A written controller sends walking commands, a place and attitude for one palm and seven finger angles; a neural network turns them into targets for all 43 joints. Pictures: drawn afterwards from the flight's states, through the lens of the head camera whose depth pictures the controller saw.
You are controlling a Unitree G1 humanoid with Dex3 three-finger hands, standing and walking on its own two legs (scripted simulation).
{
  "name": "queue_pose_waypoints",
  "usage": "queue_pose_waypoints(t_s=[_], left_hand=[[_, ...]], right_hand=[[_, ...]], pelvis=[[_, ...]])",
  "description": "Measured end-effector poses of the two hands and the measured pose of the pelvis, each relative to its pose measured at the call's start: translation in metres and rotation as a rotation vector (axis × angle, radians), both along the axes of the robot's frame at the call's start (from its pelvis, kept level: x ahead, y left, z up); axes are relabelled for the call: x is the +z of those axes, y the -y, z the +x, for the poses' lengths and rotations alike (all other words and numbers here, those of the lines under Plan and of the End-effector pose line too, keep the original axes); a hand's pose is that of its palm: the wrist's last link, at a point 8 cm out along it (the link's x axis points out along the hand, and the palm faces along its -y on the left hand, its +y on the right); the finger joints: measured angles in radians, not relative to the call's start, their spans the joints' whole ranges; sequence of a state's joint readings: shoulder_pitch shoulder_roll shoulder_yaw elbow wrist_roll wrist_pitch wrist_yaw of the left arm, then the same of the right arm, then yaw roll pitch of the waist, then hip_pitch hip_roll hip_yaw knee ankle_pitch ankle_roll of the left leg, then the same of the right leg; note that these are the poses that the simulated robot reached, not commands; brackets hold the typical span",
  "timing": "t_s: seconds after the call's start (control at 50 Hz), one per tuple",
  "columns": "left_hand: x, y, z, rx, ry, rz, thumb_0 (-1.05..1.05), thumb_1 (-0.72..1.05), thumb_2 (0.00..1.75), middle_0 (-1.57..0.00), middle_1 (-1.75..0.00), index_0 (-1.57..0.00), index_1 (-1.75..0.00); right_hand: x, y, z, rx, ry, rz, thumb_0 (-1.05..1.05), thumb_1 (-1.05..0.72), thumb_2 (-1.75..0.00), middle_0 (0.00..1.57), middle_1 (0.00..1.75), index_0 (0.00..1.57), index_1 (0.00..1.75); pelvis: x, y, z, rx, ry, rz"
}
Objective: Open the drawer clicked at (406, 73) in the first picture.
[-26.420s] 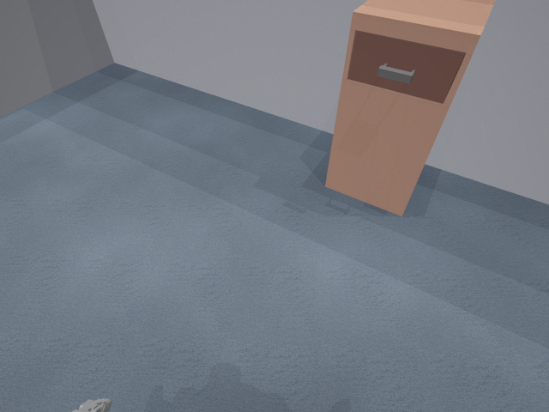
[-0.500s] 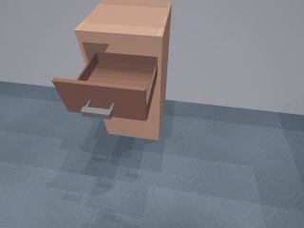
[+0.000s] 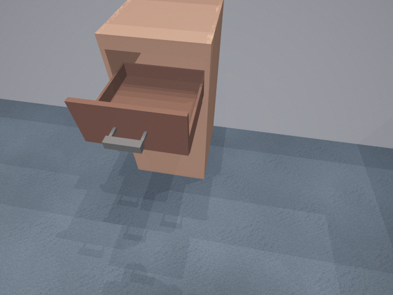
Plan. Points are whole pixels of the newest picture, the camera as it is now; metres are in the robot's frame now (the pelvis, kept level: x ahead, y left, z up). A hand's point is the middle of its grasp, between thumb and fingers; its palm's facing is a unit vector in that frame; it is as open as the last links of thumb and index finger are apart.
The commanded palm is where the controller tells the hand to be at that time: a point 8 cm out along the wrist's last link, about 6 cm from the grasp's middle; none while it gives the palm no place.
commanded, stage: look to check the result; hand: left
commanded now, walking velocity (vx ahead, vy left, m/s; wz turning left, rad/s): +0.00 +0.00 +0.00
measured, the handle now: (126, 138) +0.54 +0.25 -0.07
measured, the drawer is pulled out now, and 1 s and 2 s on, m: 0.30 0.30 0.30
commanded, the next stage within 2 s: stand and wait in 0.20 s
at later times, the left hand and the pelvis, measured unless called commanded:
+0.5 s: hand out of the picture +0.01 +0.17 -0.17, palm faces +0.02 -0.98 -0.20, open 7.4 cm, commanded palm none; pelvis +0.01 +0.00 +0.00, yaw +0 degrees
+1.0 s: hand out of the picture +0.01 +0.17 -0.17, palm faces +0.02 -0.98 -0.20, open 7.4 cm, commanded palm none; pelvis +0.01 +0.00 +0.00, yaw +0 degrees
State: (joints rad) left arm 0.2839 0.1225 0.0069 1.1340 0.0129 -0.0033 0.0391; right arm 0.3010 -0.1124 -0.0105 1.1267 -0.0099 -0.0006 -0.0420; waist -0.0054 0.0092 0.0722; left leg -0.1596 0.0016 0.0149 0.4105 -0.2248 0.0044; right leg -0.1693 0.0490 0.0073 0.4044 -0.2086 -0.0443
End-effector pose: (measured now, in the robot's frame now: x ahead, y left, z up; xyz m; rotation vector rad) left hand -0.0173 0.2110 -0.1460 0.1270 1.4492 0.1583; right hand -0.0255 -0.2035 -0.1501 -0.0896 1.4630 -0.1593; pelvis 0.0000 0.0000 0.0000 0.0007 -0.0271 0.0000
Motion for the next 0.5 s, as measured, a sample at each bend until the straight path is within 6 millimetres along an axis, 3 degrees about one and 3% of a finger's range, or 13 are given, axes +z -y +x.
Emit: queue_pose_waypoints(t_s=[0.5], left_hand=[[0.002,-0.008,0.019,-0.012,0.027,0.016,0.0,0.91,0.9,-0.2,-0.3,-0.2,-0.3]], right_hand=[[0.0,0.0,0.014,0.0,0.017,-0.003,0.0,-0.91,-0.9,0.2,0.3,0.2,0.29]], pelvis=[[0.001,-0.002,0.007,-0.004,0.0,0.003]])
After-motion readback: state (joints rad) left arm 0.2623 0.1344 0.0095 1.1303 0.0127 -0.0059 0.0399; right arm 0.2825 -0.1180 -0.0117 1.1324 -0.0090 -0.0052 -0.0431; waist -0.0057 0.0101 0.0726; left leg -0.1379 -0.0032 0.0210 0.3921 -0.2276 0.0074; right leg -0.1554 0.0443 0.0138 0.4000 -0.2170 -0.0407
